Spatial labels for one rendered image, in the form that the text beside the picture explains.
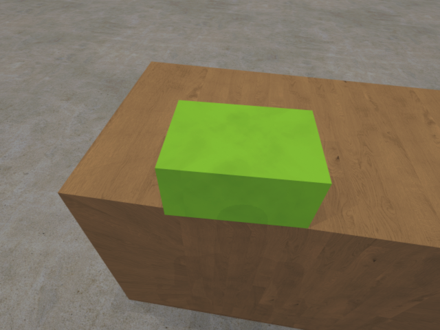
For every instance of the pedestal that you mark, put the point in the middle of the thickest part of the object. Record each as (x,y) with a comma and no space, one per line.
(369,260)

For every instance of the carton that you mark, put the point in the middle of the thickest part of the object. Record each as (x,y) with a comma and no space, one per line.
(242,163)

